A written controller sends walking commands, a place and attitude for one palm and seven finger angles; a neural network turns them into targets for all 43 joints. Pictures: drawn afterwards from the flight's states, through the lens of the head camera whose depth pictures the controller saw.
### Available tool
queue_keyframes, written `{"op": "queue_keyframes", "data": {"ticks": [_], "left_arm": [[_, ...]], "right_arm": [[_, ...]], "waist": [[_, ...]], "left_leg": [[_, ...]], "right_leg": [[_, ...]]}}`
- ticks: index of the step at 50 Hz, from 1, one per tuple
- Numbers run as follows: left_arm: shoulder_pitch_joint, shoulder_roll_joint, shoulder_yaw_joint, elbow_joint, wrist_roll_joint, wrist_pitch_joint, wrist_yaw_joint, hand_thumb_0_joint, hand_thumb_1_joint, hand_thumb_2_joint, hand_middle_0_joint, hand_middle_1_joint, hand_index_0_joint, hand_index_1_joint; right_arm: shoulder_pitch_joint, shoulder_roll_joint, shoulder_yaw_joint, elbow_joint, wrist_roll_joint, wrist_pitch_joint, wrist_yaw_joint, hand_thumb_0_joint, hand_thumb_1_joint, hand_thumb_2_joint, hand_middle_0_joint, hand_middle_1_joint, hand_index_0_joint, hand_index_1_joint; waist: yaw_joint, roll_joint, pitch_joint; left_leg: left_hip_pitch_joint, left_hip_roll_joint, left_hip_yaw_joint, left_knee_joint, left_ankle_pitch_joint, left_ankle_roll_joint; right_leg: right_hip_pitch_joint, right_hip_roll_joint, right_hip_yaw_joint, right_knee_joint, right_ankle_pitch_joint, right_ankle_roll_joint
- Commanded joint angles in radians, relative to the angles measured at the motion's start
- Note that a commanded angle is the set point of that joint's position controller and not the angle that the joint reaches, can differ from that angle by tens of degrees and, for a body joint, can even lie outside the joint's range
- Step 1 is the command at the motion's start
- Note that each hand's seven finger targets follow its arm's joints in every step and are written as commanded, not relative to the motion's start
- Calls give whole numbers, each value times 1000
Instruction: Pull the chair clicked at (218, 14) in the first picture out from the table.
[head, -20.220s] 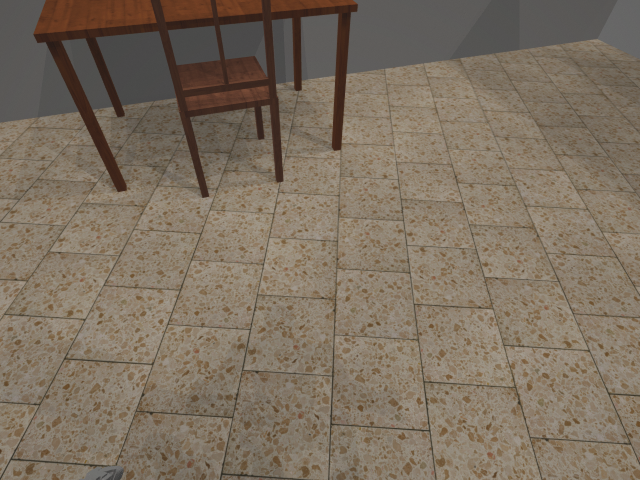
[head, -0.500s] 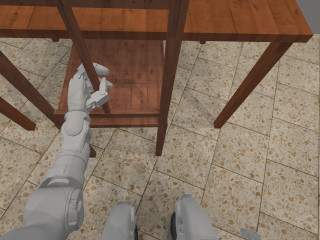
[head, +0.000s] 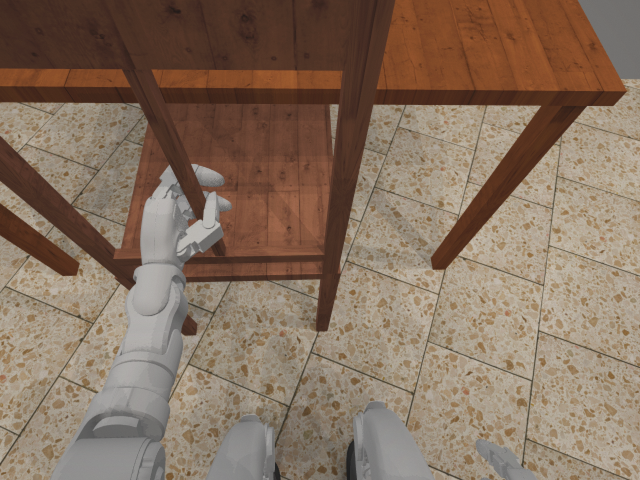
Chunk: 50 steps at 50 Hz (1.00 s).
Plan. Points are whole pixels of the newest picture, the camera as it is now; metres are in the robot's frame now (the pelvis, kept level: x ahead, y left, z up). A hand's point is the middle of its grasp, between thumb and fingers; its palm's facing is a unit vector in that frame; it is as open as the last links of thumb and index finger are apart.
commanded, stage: hook a spindle and tug to test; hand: left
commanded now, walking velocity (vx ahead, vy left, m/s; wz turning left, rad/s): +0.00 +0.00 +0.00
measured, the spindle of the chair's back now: (192, 189) +0.45 +0.15 +0.05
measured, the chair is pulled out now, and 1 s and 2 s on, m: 0.02 0.10 0.21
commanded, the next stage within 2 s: step backward, pulling the chair out in 0.04 s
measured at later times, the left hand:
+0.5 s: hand (217, 225) +0.41 +0.11 +0.04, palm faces -0.06 -0.99 -0.12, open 4.9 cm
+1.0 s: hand (225, 280) +0.34 +0.10 +0.04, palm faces -0.06 -0.99 -0.14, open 4.8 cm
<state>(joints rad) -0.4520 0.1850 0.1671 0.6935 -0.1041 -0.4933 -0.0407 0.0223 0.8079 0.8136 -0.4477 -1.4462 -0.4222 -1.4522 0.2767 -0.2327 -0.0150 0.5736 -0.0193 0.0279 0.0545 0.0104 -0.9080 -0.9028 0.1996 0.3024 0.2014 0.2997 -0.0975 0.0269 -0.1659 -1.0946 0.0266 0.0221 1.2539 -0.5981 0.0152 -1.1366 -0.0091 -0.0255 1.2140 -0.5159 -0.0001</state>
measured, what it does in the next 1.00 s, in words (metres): rises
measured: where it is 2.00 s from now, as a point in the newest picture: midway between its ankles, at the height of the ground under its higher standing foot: outside the picture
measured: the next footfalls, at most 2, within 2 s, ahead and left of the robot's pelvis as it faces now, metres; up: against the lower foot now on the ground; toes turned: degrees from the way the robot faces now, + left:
left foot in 1.80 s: -0.10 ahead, +0.16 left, +0.00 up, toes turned +1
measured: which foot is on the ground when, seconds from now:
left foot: down 0.00-1.00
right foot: down 0.00-1.00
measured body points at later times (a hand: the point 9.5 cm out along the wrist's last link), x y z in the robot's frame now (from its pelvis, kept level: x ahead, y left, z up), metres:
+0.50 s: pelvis +0.03 +0.01 +0.10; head +0.13 +0.02 +0.54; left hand +0.41 +0.17 +0.05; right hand +0.10 -0.25 -0.02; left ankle -0.01 +0.11 -0.63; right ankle +0.03 -0.12 -0.62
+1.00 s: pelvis -0.03 +0.00 +0.10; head +0.06 -0.01 +0.54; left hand +0.34 +0.15 +0.05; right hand +0.04 -0.27 -0.02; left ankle -0.01 +0.11 -0.63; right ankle +0.02 -0.12 -0.63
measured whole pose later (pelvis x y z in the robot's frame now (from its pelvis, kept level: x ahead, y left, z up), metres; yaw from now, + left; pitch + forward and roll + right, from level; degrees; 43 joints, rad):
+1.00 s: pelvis -0.03 +0.00 +0.10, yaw -2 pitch +7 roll +0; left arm -0.45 0.17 0.03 0.97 -0.07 -0.21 0.09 0.04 0.79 0.82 -0.33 -1.15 -0.50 -1.45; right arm 0.23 -0.24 -0.01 0.67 0.04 0.07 -0.12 0.01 -0.91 -0.90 0.20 0.30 0.20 0.30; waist -0.08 0.00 0.08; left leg -0.43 0.03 0.09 0.57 -0.26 0.01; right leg -0.49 0.00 -0.01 0.53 -0.16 0.00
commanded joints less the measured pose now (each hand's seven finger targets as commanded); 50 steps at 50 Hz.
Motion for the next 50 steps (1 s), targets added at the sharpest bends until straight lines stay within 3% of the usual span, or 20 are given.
{"op": "queue_keyframes", "data": {"ticks": [1,5,7,8,9,10,11,13,15,16,17,19,25,29,32,36,40,42,46,50], "left_arm": [[-152,68,-23,-253,-1,-83,-14,0,900,900,-500,-1450,-500,-1450],[-135,105,11,-272,3,-89,-11,0,900,900,-500,-1450,-500,-1450],[-153,56,-38,-287,-1,-87,-15,0,900,900,-500,-1450,-500,-1450],[-411,316,-3,-467,88,29,60,0,900,900,-500,-1450,-500,-1450],[-442,289,-6,-491,86,92,98,0,900,900,-500,-1450,-500,-1450],[-325,225,-40,-398,87,153,116,0,900,900,-500,-1450,-500,-1450],[-211,140,-101,-256,88,208,121,0,900,900,-500,-1450,-500,-1450],[-197,103,-138,-135,93,261,134,0,900,900,-500,-1450,-500,-1450],[-243,111,-141,-76,97,273,141,0,900,900,-500,-1450,-500,-1450],[-269,105,-146,-28,86,271,141,0,900,900,-500,-1450,-500,-1450],[-304,108,-146,2,87,266,142,0,900,900,-500,-1450,-500,-1450],[-331,120,-140,71,90,254,141,0,900,900,-500,-1450,-500,-1450],[-317,88,-154,132,94,222,115,0,900,900,-500,-1450,-500,-1450],[-293,102,-137,119,98,204,108,0,900,900,-500,-1450,-500,-1450],[-260,107,-129,101,99,195,108,0,900,900,-500,-1450,-500,-1450],[-250,138,-113,90,95,189,119,0,900,900,-500,-1450,-500,-1450],[-228,164,-103,109,89,197,130,0,900,900,-500,-1450,-500,-1450],[-235,144,-126,100,83,206,133,0,900,900,-500,-1450,-500,-1450],[-249,129,-149,68,77,210,137,0,900,900,-500,-1450,-500,-1450],[-266,133,-152,71,71,215,142,0,900,900,-500,-1450,-500,-1450]], "right_arm": [[87,-142,-56,-89,3,-29,-6,0,-900,-900,200,300,200,300],[87,-144,-57,-87,2,-36,-12,0,-900,-900,200,300,200,300],[80,-137,-56,-85,3,-41,-12,0,-900,-900,200,300,200,300],[104,-132,-61,-146,56,34,-54,0,-900,-900,200,300,200,300],[131,-126,-62,-170,60,52,-91,0,-900,-900,200,300,200,300],[96,-122,-51,-152,62,66,-110,0,-900,-900,200,300,200,300],[86,-114,-41,-137,67,82,-119,0,-900,-900,200,300,200,300],[80,-121,-33,-101,69,100,-144,0,-900,-900,200,300,200,300],[78,-127,-31,-78,66,105,-160,0,-900,-900,200,300,200,300],[80,-132,-32,-68,69,108,-159,0,-900,-900,200,300,200,300],[84,-130,-32,-54,64,105,-164,0,-900,-900,200,300,200,300],[94,-137,-35,-31,58,100,-171,0,-900,-900,200,300,200,300],[88,-134,-49,-8,48,71,-161,0,-900,-900,200,300,200,300],[91,-135,-54,6,33,50,-151,0,-900,-900,200,300,200,300],[79,-136,-54,8,34,46,-148,0,-900,-900,200,300,200,300],[72,-142,-58,12,46,42,-158,0,-900,-900,200,300,200,300],[52,-147,-57,20,59,33,-173,0,-900,-900,200,300,200,300],[37,-147,-52,19,63,29,-179,0,-900,-900,200,300,200,300],[5,-148,-42,14,59,25,-180,0,-900,-900,200,300,200,300],[-11,-148,-41,20,64,12,-180,0,-900,-900,200,300,200,300]], "waist": [[10,14,-467],[18,-12,-481],[3,1,-468],[19,57,-654],[-1,92,-614],[0,95,-540],[0,9,-445],[-6,-36,-325],[-4,9,-312],[5,-17,-310],[-1,-8,-303],[2,42,-280],[19,157,-246],[22,162,-245],[24,110,-244],[20,41,-277],[28,-21,-292],[26,-31,-288],[36,71,-255],[47,80,-212]], "left_leg": [[272,-23,-28,-138,551,-11],[254,-25,-30,-133,558,-9],[267,-24,-31,-130,566,-10],[543,-15,3,-323,499,7],[588,-21,5,-361,517,12],[588,-13,-13,-396,537,6],[577,4,-27,-438,442,8],[563,29,-41,-501,499,15],[651,57,-54,-559,681,8],[693,71,-55,-573,688,7],[715,76,-48,-584,740,5],[761,95,-58,-609,911,-5],[977,150,-97,-656,1155,-11],[1066,167,-93,-649,1284,-20],[1028,168,-69,-656,1204,-26],[909,143,-39,-650,998,-44],[795,92,-23,-647,632,-55],[797,88,-30,-680,609,-49],[862,140,-68,-753,773,-15],[822,143,-57,-769,631,-4]], "right_leg": [[360,18,-5,-111,480,-30],[385,15,1,-101,506,-30],[371,14,-2,-105,510,-29],[733,-53,101,-326,560,-37],[766,-49,89,-367,657,-33],[741,-59,73,-378,696,-34],[709,-61,62,-425,582,-17],[730,-70,49,-447,649,-9],[769,-78,40,-470,758,-7],[785,-81,44,-515,740,3],[802,-86,51,-530,812,4],[822,-93,51,-541,903,0],[761,-44,34,-597,633,-5],[759,-37,28,-632,638,-9],[822,-55,43,-657,750,-16],[955,-121,87,-652,1023,-41],[1035,-190,140,-671,1101,-71],[1015,-186,129,-678,1031,-59],[920,-93,65,-656,756,0],[897,-82,67,-659,583,2]]}}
